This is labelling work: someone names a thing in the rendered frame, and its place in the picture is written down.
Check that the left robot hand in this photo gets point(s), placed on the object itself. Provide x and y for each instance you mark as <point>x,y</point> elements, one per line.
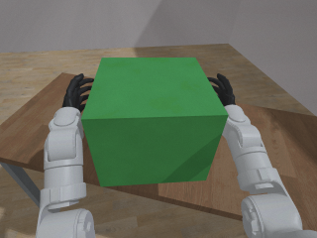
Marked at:
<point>72,97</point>

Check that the robot right forearm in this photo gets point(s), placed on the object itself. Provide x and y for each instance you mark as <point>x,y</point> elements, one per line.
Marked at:
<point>255,172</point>

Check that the robot left forearm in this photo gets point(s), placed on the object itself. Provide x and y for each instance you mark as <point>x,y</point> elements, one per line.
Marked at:
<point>63,163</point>

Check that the carton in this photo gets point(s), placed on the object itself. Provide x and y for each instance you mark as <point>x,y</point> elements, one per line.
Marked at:
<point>152,120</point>

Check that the right robot upper arm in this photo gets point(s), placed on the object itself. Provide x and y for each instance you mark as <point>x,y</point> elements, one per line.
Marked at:
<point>272,215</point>

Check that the left robot upper arm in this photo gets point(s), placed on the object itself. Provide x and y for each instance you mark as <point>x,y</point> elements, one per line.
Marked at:
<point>75,223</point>

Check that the right robot hand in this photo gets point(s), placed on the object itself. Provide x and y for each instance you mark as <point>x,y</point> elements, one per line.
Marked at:
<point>224,91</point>

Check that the table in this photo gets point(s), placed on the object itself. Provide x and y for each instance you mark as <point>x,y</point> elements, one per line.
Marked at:
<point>290,141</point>

